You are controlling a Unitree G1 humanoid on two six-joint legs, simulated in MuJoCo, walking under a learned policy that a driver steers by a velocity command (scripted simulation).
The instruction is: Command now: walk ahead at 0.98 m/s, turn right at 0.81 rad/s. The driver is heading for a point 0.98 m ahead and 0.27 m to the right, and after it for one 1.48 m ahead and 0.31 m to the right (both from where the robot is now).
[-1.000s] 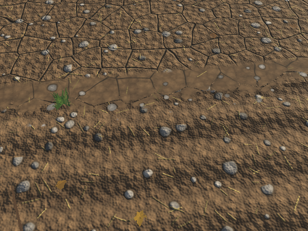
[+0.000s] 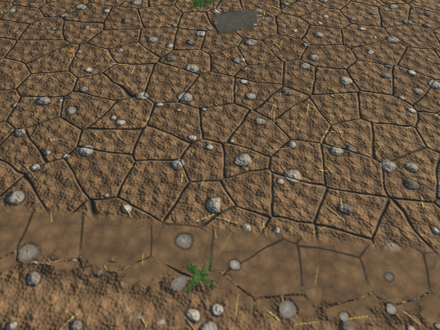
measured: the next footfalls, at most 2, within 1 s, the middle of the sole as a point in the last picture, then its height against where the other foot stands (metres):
left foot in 0.36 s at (203, 309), level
right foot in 0.78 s outside the picture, level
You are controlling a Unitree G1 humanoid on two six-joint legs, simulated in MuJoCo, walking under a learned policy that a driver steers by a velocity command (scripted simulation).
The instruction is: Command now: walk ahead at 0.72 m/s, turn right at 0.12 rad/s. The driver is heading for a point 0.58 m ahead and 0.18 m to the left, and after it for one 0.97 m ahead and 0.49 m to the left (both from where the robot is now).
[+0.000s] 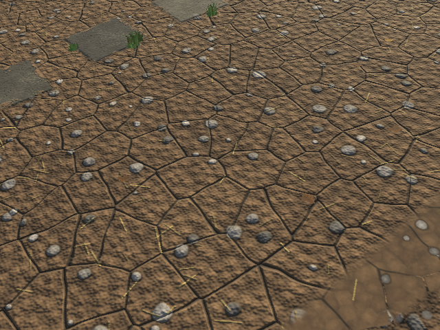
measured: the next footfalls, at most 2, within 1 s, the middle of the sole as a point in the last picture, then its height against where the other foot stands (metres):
left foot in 0.18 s outside the picture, level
right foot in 0.66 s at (248, 304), level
